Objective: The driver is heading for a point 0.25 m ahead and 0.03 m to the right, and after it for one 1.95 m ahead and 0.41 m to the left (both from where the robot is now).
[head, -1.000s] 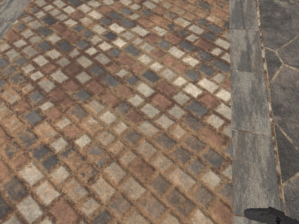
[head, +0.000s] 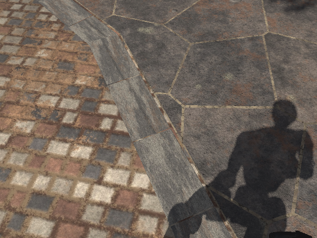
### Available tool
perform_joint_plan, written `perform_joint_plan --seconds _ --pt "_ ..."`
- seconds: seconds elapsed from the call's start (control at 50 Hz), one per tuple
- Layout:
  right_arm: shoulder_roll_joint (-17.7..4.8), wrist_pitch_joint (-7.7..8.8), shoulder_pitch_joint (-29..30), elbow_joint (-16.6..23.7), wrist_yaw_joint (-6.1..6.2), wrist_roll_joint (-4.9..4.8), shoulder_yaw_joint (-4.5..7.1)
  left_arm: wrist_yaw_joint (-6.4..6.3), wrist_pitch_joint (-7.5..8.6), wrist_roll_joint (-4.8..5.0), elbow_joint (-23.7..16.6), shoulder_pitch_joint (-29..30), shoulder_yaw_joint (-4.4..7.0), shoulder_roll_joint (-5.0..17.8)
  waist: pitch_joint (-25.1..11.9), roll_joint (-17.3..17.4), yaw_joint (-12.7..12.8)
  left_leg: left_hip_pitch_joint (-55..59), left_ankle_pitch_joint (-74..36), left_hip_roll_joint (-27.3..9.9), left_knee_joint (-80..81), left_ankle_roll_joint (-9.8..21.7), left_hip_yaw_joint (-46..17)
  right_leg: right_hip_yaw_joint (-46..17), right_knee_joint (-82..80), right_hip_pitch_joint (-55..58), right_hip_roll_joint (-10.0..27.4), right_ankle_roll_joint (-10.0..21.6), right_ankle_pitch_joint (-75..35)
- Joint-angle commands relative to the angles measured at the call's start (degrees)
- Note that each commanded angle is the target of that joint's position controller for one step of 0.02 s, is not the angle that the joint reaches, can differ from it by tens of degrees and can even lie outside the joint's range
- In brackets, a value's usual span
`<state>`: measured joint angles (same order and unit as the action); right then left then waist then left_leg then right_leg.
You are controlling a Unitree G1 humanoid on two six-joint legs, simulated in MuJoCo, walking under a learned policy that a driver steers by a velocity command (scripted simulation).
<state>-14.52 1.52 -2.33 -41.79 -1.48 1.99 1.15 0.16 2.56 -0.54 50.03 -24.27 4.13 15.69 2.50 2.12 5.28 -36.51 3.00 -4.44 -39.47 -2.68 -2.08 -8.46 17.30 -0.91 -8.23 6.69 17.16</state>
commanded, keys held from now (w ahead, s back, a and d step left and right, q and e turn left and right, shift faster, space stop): w+e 0.16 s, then w+q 0.64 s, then q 0.20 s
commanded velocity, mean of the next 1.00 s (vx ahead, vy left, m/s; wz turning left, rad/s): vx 0.47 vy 0.00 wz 0.13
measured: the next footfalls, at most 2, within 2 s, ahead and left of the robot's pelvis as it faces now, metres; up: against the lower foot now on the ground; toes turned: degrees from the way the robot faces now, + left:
left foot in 0.10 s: +0.24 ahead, +0.13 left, +0.00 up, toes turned -6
right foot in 0.56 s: +0.42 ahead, -0.11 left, +0.00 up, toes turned -3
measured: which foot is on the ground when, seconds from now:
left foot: up 0.00-0.08, down 0.10-0.56, up 0.58-1.00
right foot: down 0.00-0.10, up 0.12-0.54, down 0.56-1.00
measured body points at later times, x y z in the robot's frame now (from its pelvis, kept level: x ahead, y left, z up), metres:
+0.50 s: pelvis +0.26 +0.02 +0.00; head +0.29 +0.01 +0.45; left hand +0.49 +0.21 -0.09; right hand +0.19 -0.24 -0.13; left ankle +0.20 +0.13 -0.74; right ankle +0.36 -0.11 -0.72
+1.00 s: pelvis +0.48 +0.01 -0.01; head +0.53 +0.02 +0.44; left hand +0.42 +0.27 -0.14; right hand +0.73 -0.18 -0.11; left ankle +0.60 +0.12 -0.72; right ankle +0.38 -0.11 -0.74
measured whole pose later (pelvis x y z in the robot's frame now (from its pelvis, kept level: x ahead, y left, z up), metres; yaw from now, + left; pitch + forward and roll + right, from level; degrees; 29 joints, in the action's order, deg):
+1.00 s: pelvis +0.48 +0.01 -0.01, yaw +12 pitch +1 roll -1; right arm -14.4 0.3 -3.5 -41.3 -4.2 2.6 2.6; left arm -1.2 4.0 -0.5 50.3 -21.7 2.4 13.8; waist 3.9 1.8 3.5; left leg -31.7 5.6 -0.9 -36.0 4.1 4.8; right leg 15.3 21.5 0.8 1.6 -0.3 22.7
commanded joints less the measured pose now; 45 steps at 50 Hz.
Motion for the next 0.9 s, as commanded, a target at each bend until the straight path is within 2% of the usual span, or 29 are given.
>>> perform_joint_plan --seconds 0.02,0.06,0.08,0.1,0.12,0.14,0.16,0.18,0.2,0.22,0.24,0.28,0.32,0.38,0.46,0.5,0.54,0.56,0.58,0.6,0.62,0.64,0.66,0.68,0.7,0.76,0.82,0.86,0.9 --pt "-5.6 1.70 6.2 6.3 0.05 -0.44 0.99 -0.82 0.49 -0.45 -3.0 -1.7 2.24 10.0 -0.2 -6.8 -0.8 3.0 0.9 2.9 5.6 1.3 0.7 -12.2 1.4 1.0 15.7 5.3 -31.1" --pt "-7.7 2.28 -1.7 4.2 0.66 -0.66 1.76 -0.83 0.71 -0.60 -4.2 2.2 2.52 11.4 -2.3 -7.4 -5.0 16.3 5.4 5.2 9.2 3.1 1.1 -12.5 6.7 -3.0 14.9 2.9 -37.2" --pt "-9.1 2.89 -9.4 2.0 1.32 -0.53 2.48 -0.39 1.01 -0.30 -4.4 3.4 2.47 11.4 -6.0 -5.0 -8.9 26.6 4.9 5.7 12.7 4.4 1.6 -10.6 15.7 -5.3 12.0 1.5 -39.3" --pt "-12.5 3.56 -17.8 1.1 2.27 0.56 3.41 0.23 1.50 0.32 -5.3 3.1 1.65 8.5 -13.0 -0.1 -12.2 39.6 12.4 -2.9 14.8 6.8 -6.5 -7.1 30.0 -11.5 8.0 0.1 -29.7" --pt "-17.0 3.26 -21.2 1.6 2.95 1.99 4.23 0.21 1.62 1.70 -7.4 -0.4 0.18 2.1 -18.9 10.9 -10.7 52.7 21.1 -18.6 19.2 10.5 -28.7 -0.3 46.1 -27.3 0.3 -1.7 6.9" --pt "-16.8 2.38 -18.2 1.5 2.62 0.94 4.62 -0.03 1.06 0.47 -7.6 -3.9 0.56 6.0 -19.9 14.5 -7.3 50.3 26.2 -21.9 24.1 14.7 -44.9 1.2 53.9 -34.7 1.5 -1.4 13.9" --pt "-10.6 2.00 -13.6 2.7 2.36 0.39 3.39 -0.14 0.19 -0.51 -6.0 -1.4 0.91 7.9 -11.1 4.8 -6.3 42.6 29.8 -19.7 24.6 14.0 -36.6 1.2 56.3 -36.3 5.7 -1.4 8.5" --pt "-6.7 2.17 -11.7 2.2 1.93 -0.06 2.42 0.56 0.12 -1.05 -6.0 2.1 0.60 7.0 -5.5 0.1 -6.6 35.4 24.1 -15.4 25.6 13.1 -27.4 1.9 53.6 -34.8 7.0 -1.8 4.1" --pt "-5.4 2.45 -11.3 1.4 1.68 0.14 1.96 1.07 0.03 -1.20 -6.0 3.0 0.28 5.3 -3.6 1.2 -5.7 31.5 17.2 -12.1 26.7 11.9 -20.6 1.8 50.5 -32.8 8.1 -2.3 2.2" --pt "-5.2 2.96 -12.4 0.0 1.61 -0.01 1.78 1.54 -0.30 -1.77 -6.2 3.2 0.06 4.6 -2.6 3.8 -5.2 29.1 10.7 -10.0 27.3 11.7 -16.5 1.7 48.4 -31.3 8.6 -2.8 1.9" --pt "-5.5 3.53 -13.4 -1.1 1.30 -0.30 1.84 1.81 -0.67 -1.97 -5.9 2.9 -0.19 4.0 -2.5 4.4 -4.7 27.9 4.4 -8.6 27.4 12.0 -13.6 2.0 47.6 -30.0 8.3 -3.1 1.7" --pt "-6.3 4.53 -15.3 -2.8 0.62 -1.22 2.07 2.06 -0.95 -2.28 -6.5 4.0 -0.40 4.0 -3.4 4.5 -3.8 28.9 -5.0 -8.2 27.3 13.8 -11.4 3.7 45.0 -30.6 8.5 -3.9 1.1" --pt "-6.7 4.53 -15.9 -3.7 0.35 -1.77 2.23 2.30 -0.91 -2.62 -8.0 8.6 -1.00 3.6 -2.5 3.9 -3.9 28.9 -5.9 -7.5 29.0 15.0 -9.9 6.8 39.7 -33.0 10.6 -5.2 -1.7" --pt "-7.2 3.74 -18.2 -5.1 0.42 -1.69 2.60 2.68 -0.38 -1.98 -10.8 17.4 -2.59 1.4 -0.3 3.9 -6.0 25.8 -3.3 -5.0 30.4 14.7 -7.3 9.1 27.5 -30.6 11.2 -7.1 -7.1" --pt "-9.6 3.11 -21.6 -6.4 0.22 -1.42 3.56 2.07 0.32 -1.16 -12.2 22.1 -2.93 2.6 -0.8 3.6 -7.4 26.1 -5.7 -5.8 27.6 13.8 -8.7 10.3 18.5 -24.2 9.3 -7.6 -9.1" --pt "-10.3 2.82 -21.7 -6.6 0.32 -1.40 3.88 1.42 0.86 -1.05 -12.5 21.3 -2.63 3.5 -1.4 3.6 -6.5 26.6 -4.9 -6.6 24.8 13.0 -10.9 9.8 15.2 -20.3 8.8 -6.8 -7.8" --pt "-9.8 2.63 -21.0 -6.5 0.51 -1.70 3.92 0.42 1.84 -1.58 -10.0 13.9 -1.81 5.0 -3.8 0.8 -3.0 23.6 -5.1 -3.8 16.1 11.0 -10.2 9.4 8.4 -7.8 8.0 -5.4 -8.0" --pt "-7.6 2.89 -20.2 -5.6 0.45 -2.08 3.36 -0.43 2.60 -2.72 -8.7 6.5 -0.66 8.5 -8.6 -4.6 0.4 18.6 -1.2 0.4 3.5 9.3 -6.9 1.5 5.2 2.4 15.4 -3.3 -2.6" --pt "-1.8 3.03 -21.0 -2.6 0.55 -3.21 2.03 -1.12 2.50 -3.67 -8.9 0.9 0.63 14.3 -14.8 -15.5 1.8 4.8 19.4 7.5 -13.2 6.9 0.3 -16.9 -0.3 14.8 30.4 0.2 9.0" --pt "-5.6 2.13 -22.8 -2.4 1.01 -2.21 2.95 -1.19 1.47 -2.35 -8.2 1.0 1.09 14.3 -14.3 -16.7 0.2 -1.8 27.8 7.8 -22.3 7.5 0.3 -29.0 -4.3 11.0 34.5 4.1 14.7" --pt "-7.1 1.30 -21.9 -3.7 1.01 -1.39 3.53 -0.90 1.27 -1.84 -9.0 5.0 -0.23 8.9 -7.8 -9.6 -1.8 -3.0 24.1 4.3 -25.8 8.1 -2.3 -23.0 -4.6 5.9 31.7 3.7 16.6" --pt "-5.9 1.06 -20.2 -4.0 0.41 -1.27 3.42 -0.64 1.62 -1.36 -9.2 8.0 -0.99 5.6 -3.5 -7.5 -3.1 -2.5 19.9 2.5 -25.3 7.7 -2.2 -15.5 -5.6 1.1 28.5 2.9 10.1" --pt "-5.1 0.66 -19.6 -4.2 0.04 -1.19 3.47 -0.59 1.96 -1.37 -9.2 9.6 -1.45 3.7 -2.1 -7.9 -4.2 -1.0 17.4 1.4 -24.1 7.1 -1.6 -9.3 -6.8 -1.7 26.1 1.5 3.1" --pt "-5.0 0.08 -19.0 -4.1 -0.36 -0.48 3.59 -0.78 2.38 -1.21 -8.6 9.5 -1.65 3.0 -1.2 -9.1 -4.9 -0.3 15.8 0.7 -23.7 6.3 -1.2 -5.1 -7.3 -3.2 24.5 0.9 -2.6" --pt "-4.4 -0.45 -18.8 -4.2 -0.71 -0.12 3.52 -0.79 2.83 -1.09 -8.1 9.0 -1.57 3.0 -1.3 -8.9 -5.2 0.2 14.1 0.6 -24.2 5.7 -0.8 -1.8 -7.6 -3.7 23.5 0.8 -8.0" --pt "-3.3 -1.27 -14.4 -2.3 -1.58 -0.05 3.38 -0.70 3.85 -0.46 -6.4 6.4 -0.99 3.8 -1.5 -7.2 -5.6 -3.1 9.6 0.2 -24.2 4.6 -0.2 4.3 -7.9 -2.1 23.6 1.5 -19.4" --pt "-2.8 -1.53 -8.7 -0.1 -2.23 0.09 3.04 -0.79 3.75 -0.43 -5.0 4.9 -0.80 3.8 0.4 -6.7 -5.2 -6.1 5.1 -0.1 -19.4 3.5 0.8 9.9 -7.9 -1.5 23.3 2.0 -27.0" --pt "-1.5 -1.28 -5.5 1.2 -2.60 0.01 2.27 -0.88 3.44 -0.38 -4.6 5.9 -0.78 3.8 1.5 -7.1 -5.3 -1.8 0.9 0.7 -10.5 3.4 3.5 15.5 -5.9 -3.9 21.4 1.1 -35.0" --pt "-0.8 -1.05 -2.5 2.3 -3.00 0.02 1.62 -1.07 3.13 -0.17 -4.0 5.5 -0.44 5.1 1.4 -7.8 -4.6 4.1 -2.0 2.0 -2.2 4.3 6.5 19.0 -3.8 -5.2 20.7 0.2 -39.3"
Velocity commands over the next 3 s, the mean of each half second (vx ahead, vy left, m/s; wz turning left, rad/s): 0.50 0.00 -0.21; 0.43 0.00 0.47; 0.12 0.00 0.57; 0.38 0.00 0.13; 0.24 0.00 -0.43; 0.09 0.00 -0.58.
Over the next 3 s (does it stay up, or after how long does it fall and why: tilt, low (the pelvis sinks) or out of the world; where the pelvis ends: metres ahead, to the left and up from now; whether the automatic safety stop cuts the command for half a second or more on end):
stays up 0.91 0.24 0.00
